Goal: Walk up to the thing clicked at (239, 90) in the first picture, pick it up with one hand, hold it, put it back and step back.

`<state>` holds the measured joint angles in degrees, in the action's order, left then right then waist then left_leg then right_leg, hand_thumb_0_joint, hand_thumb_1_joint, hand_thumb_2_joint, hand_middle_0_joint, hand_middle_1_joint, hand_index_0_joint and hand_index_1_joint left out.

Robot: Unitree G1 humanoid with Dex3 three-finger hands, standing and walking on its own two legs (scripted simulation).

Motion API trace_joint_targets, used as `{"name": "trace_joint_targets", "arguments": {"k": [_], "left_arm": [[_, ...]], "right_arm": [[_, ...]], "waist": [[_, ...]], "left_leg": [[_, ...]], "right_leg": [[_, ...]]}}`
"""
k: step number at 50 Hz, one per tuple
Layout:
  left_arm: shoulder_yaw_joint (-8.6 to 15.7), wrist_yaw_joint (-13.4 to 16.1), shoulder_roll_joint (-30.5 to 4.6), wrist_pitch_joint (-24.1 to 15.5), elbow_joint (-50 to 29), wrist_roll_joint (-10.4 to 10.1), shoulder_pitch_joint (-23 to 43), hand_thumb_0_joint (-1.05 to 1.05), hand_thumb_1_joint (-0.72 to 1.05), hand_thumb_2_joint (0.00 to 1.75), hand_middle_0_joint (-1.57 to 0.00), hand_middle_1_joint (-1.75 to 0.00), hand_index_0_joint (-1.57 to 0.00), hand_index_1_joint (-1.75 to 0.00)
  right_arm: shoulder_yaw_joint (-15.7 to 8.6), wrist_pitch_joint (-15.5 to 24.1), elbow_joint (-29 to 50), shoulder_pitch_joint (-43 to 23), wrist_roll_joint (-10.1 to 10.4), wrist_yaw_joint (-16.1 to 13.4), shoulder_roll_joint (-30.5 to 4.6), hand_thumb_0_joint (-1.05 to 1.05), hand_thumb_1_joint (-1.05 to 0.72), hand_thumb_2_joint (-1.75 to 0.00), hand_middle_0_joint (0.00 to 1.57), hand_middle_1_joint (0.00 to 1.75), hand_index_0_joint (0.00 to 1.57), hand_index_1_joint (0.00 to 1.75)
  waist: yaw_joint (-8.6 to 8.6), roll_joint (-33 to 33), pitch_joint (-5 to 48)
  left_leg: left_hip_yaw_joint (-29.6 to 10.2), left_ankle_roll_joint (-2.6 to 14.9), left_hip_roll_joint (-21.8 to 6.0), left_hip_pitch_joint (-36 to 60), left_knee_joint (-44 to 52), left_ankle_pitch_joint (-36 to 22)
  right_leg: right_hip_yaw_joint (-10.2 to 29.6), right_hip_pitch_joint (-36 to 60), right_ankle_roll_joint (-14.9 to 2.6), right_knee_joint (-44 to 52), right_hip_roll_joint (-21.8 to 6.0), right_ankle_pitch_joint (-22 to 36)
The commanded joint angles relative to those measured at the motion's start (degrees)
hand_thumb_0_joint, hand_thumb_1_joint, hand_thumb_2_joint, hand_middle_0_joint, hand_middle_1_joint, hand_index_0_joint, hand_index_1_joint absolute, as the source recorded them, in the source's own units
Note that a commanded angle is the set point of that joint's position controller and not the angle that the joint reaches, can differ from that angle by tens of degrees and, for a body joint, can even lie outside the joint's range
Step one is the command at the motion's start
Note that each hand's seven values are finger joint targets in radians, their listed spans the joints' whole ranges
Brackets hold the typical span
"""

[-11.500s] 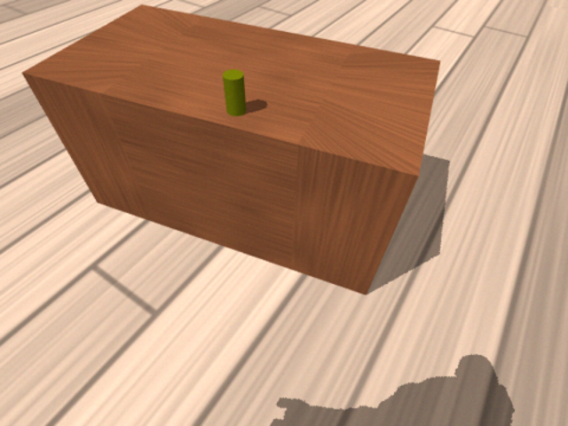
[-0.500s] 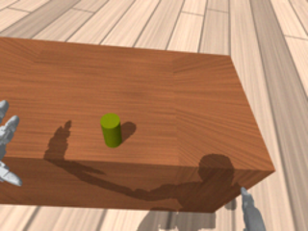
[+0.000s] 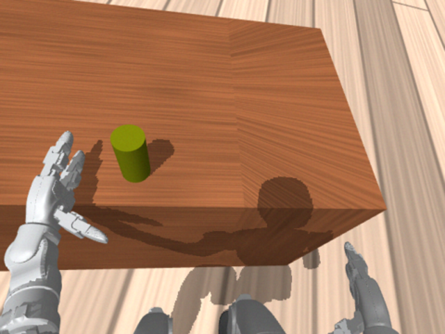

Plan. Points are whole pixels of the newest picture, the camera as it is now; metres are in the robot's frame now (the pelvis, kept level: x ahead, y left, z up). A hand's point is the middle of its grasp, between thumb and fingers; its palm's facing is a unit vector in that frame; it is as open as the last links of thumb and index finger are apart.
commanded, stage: close in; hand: left
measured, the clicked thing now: (132, 155) +0.44 +0.14 +0.00
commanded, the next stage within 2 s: rest palm in 0.58 s
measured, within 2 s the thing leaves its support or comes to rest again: leaves its support in 1.92 s
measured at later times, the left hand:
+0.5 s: hand (117, 188) +0.36 +0.16 +0.01, palm faces -0.02 -1.00 +0.03, open 17.0 cm
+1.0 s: hand (123, 185) +0.37 +0.15 +0.00, palm faces +0.07 -1.00 +0.01, open 17.4 cm
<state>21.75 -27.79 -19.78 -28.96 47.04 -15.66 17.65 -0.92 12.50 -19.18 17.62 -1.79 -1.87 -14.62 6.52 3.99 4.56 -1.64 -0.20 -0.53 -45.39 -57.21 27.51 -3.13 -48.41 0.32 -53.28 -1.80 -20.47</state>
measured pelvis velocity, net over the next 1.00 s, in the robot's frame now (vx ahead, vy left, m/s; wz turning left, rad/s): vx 0.00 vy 0.00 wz -0.01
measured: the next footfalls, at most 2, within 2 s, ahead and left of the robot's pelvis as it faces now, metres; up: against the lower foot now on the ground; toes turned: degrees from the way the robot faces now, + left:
none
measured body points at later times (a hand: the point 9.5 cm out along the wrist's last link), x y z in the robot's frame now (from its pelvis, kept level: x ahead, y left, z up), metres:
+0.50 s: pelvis +0.01 +0.00 -0.02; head +0.09 +0.02 +0.43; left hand +0.36 +0.21 +0.01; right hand +0.16 -0.26 -0.03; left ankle +0.00 +0.12 -0.68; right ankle +0.05 -0.13 -0.68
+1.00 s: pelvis +0.00 +0.00 -0.02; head +0.09 +0.02 +0.42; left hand +0.36 +0.21 +0.00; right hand +0.16 -0.26 -0.03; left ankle +0.00 +0.12 -0.68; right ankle +0.05 -0.13 -0.68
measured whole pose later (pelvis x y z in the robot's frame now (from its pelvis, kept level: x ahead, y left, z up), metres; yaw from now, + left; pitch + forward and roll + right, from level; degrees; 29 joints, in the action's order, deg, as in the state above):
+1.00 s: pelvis +0.00 +0.00 -0.02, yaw -1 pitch +16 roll +0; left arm 10.4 -1.9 -10.2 -27.0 32.4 -6.8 14.0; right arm -5.1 -1.1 -0.7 25.5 -1.2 1.4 -12.9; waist 4.8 2.1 6.6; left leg 0.2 0.4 0.2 -49.0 -63.9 31.3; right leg -1.0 -53.6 0.9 -61.8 -2.4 -24.6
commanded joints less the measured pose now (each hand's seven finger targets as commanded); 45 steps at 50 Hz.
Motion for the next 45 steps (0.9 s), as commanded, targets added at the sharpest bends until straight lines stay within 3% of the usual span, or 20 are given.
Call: {"name": "trace_joint_targets", "arguments": {"k": [1,2,4,6,7,8,12,15,17,21,22,25,26,32,34,35,40,42,43,45], "left_arm": [[0.8,4.7,-11.2,-7.0,-19.3,0.2,15.6,0.00,-0.39,0.09,-0.03,-0.06,-0.05,-0.05],[1.6,6.2,-12.2,-7.1,-19.5,1.1,16.3,0.00,-0.39,0.09,-0.03,-0.06,-0.05,-0.05],[-3.9,8.4,-4.9,-6.6,-19.3,1.9,15.2,0.00,-0.36,0.09,-0.04,-0.07,-0.05,-0.05],[-5.9,10.3,-2.7,-5.5,-17.7,3.0,13.8,0.00,-0.38,0.08,-0.04,-0.06,-0.06,-0.04],[-6.0,11.3,-2.4,-4.6,-16.3,3.3,13.1,0.00,-0.40,0.07,-0.04,-0.06,-0.06,-0.04],[-4.6,12.2,-4.6,-4.5,-19.3,3.3,13.9,0.00,-0.43,0.08,-0.04,-0.07,-0.06,-0.05],[-3.2,14.9,-4.7,-3.2,-19.3,3.5,9.8,0.00,-0.36,0.11,-0.04,-0.09,-0.07,-0.06],[-5.2,16.0,-0.9,-2.5,-20.4,3.5,9.4,0.00,-0.37,0.13,-0.06,-0.10,-0.08,-0.07],[-6.8,16.0,0.5,-1.9,-21.2,3.9,10.8,0.00,-0.44,0.10,-0.04,-0.08,-0.07,-0.05],[-10.4,16.4,1.4,-1.5,-25.9,5.3,13.4,0.00,-0.50,0.09,-0.04,-0.07,-0.06,-0.05],[-10.0,16.7,0.8,-1.3,-26.0,5.5,13.9,0.00,-0.50,0.08,-0.04,-0.06,-0.06,-0.04],[-10.2,18.0,0.5,-1.2,-28.0,5.7,15.6,0.00,-0.52,0.09,-0.04,-0.06,-0.06,-0.05],[-10.1,18.6,0.2,-1.2,-28.7,5.7,15.4,0.00,-0.51,0.09,-0.04,-0.06,-0.06,-0.05],[-12.5,22.7,5.6,0.5,-24.9,6.6,8.6,0.00,-0.54,0.10,-0.05,-0.07,-0.07,-0.06],[-11.6,23.9,3.8,0.5,-28.8,7.3,9.5,0.00,-0.58,0.10,-0.06,-0.08,-0.07,-0.06],[-12.9,24.3,4.7,0.8,-28.0,8.0,9.0,0.00,-0.61,0.07,-0.10,-0.05,-0.11,-0.05],[-9.7,26.7,4.6,0.5,-25.4,8.0,7.0,0.00,-0.61,0.07,-0.09,-0.05,-0.10,-0.05],[-9.8,26.8,5.3,-0.6,-25.0,8.2,8.5,0.00,-0.61,0.07,-0.09,-0.05,-0.09,-0.05],[-8.6,26.9,3.0,-1.2,-26.4,8.3,9.9,0.00,-0.61,0.08,-0.09,-0.05,-0.09,-0.06],[-9.7,26.4,2.7,-2.4,-27.7,9.0,13.5,0.00,-0.61,0.05,-0.17,-0.10,-0.17,-0.10]], "right_arm": [[-5.7,1.6,14.3,2.1,-0.5,0.5,-9.6,0.00,0.58,-0.04,0.05,0.05,0.05,0.05],[-6.8,1.4,15.7,2.5,-0.7,0.4,-10.6,0.00,0.57,-0.04,0.05,0.05,0.05,0.05],[-6.9,0.4,16.3,3.2,-0.9,0.5,-9.5,0.00,0.57,-0.04,0.05,0.05,0.05,0.05],[-6.9,-0.4,17.7,3.5,-0.5,0.2,-8.9,0.00,0.56,-0.04,0.05,0.05,0.05,0.05],[-6.0,-1.0,18.4,3.6,-0.2,0.1,-8.2,0.00,0.56,-0.04,0.05,0.05,0.05,0.05],[-7.0,-1.4,20.3,3.8,0.0,-0.1,-9.0,0.00,0.57,-0.04,0.05,0.05,0.05,0.05],[-8.7,-3.5,20.4,8.6,0.4,0.0,-9.1,0.00,0.58,-0.04,0.05,0.05,0.05,0.05],[-8.4,-4.4,20.4,8.7,0.8,0.7,-7.8,0.00,0.57,-0.04,0.05,0.05,0.05,0.05],[-8.6,-4.8,21.6,9.5,1.0,0.9,-7.4,0.00,0.57,-0.04,0.05,0.05,0.05,0.05],[-6.8,-5.2,23.3,9.9,1.1,1.1,-5.8,0.00,0.57,-0.04,0.05,0.05,0.05,0.05],[-7.8,-5.4,23.7,9.8,1.1,1.0,-6.7,0.00,0.57,-0.04,0.05,0.05,0.05,0.05],[-7.3,-5.7,22.3,9.9,0.9,1.0,-6.0,0.00,0.57,-0.04,0.05,0.05,0.05,0.05],[-8.6,-5.9,22.8,9.8,0.9,1.0,-7.1,0.00,0.57,-0.04,0.05,0.05,0.05,0.05],[-8.8,-7.9,23.6,9.2,0.8,1.7,-6.8,0.00,0.56,-0.04,0.05,0.05,0.05,0.05],[-8.9,-8.5,24.6,9.2,0.9,1.8,-6.8,0.00,0.56,-0.05,0.05,0.05,0.05,0.05],[-8.6,-8.8,25.6,8.9,0.9,1.8,-6.4,0.00,0.54,-0.05,0.05,0.05,0.05,0.05],[-9.4,-10.5,24.9,7.9,1.1,2.3,-6.7,0.00,0.54,-0.05,0.05,0.05,0.05,0.05],[-10.0,-10.7,27.2,7.8,0.9,2.4,-6.8,0.00,0.54,-0.05,0.05,0.05,0.05,0.05],[-10.4,-10.6,28.1,8.2,0.9,2.3,-7.4,0.00,0.54,-0.05,0.05,0.05,0.05,0.05],[-8.5,-10.9,27.7,9.8,0.7,2.5,-5.6,0.00,0.53,-0.05,0.05,0.05,0.05,0.05]], "waist": [[-3.04,-16.4,29.9],[-3.03,-15.6,30.5],[-2.05,-13.4,29.0],[-1.65,-9.6,28.4],[-1.85,-6.7,26.3],[-2.26,-5.5,27.2],[-2.40,-2.8,22.9],[-2.06,-1.8,17.4],[-1.13,-2.0,17.6],[-1.45,-3.7,19.6],[-1.14,-4.5,21.0],[-2.00,-6.9,21.9],[-1.84,-8.0,22.9],[-2.27,-4.7,21.6],[-2.77,-4.6,22.7],[-2.54,-4.3,23.2],[-2.99,-1.0,17.4],[-1.69,0.3,18.7],[-1.42,-0.1,19.3],[-1.55,-3.4,21.4]], "left_leg": [[-0.3,-1.45,1.5,12.5,3.9,-20.3],[-0.5,-1.51,1.4,12.1,3.5,-20.6],[-0.3,-1.22,1.5,9.0,3.2,-17.2],[-0.5,-0.96,1.2,6.5,3.2,-14.6],[-0.2,-0.52,1.4,3.8,3.3,-12.0],[-0.1,-0.34,1.4,3.0,3.6,-11.0],[0.7,0.13,1.8,1.1,4.0,-9.7],[1.0,0.29,1.7,0.5,4.5,-9.0],[1.3,0.43,1.7,1.4,4.3,-8.8],[1.8,0.37,2.0,3.6,4.0,-10.6],[1.5,0.19,1.9,4.2,4.1,-10.9],[1.4,-0.22,1.8,5.0,4.1,-11.6],[1.1,-0.56,1.6,5.8,4.2,-13.0],[0.5,-0.45,1.2,5.3,4.3,-15.3],[0.9,-0.32,1.4,5.3,4.5,-14.3],[1.0,-0.31,1.4,5.2,4.3,-15.2],[0.9,-0.03,1.1,1.1,4.5,-12.8],[1.3,0.39,1.3,0.8,4.0,-10.7],[1.6,0.49,1.4,1.1,3.8,-10.5],[1.7,-0.02,1.6,2.7,3.2,-13.2]], "right_leg": [[1.1,11.0,-2.55,0.8,0.8,12.9],[0.9,11.0,-2.48,0.2,1.0,13.2],[1.3,10.4,-2.55,0.0,1.1,11.4],[1.3,10.6,-2.33,-0.1,1.3,9.9],[1.7,11.3,-2.01,0.4,1.3,8.8],[1.8,13.2,-1.81,0.5,1.3,8.5],[2.3,14.6,-1.12,1.3,1.0,8.0],[2.0,11.3,-1.12,1.4,1.2,7.4],[2.0,10.6,-1.04,1.3,1.2,7.6],[2.4,11.7,-0.97,1.1,0.8,9.8],[2.3,11.7,-1.21,0.6,0.9,9.7],[2.2,11.4,-1.40,0.0,0.8,9.8],[1.9,11.1,-1.62,-0.5,0.8,10.3],[1.2,11.3,-1.59,-0.8,1.2,11.2],[1.4,13.3,-1.45,-0.7,1.1,11.5],[1.5,13.9,-1.41,-0.8,1.1,12.6],[1.5,11.6,-1.37,-1.1,1.2,10.1],[1.9,11.6,-1.07,-0.8,1.2,9.2],[2.2,12.3,-0.95,-0.7,1.0,9.4],[2.4,11.9,-1.17,-1.8,0.9,11.4]]}}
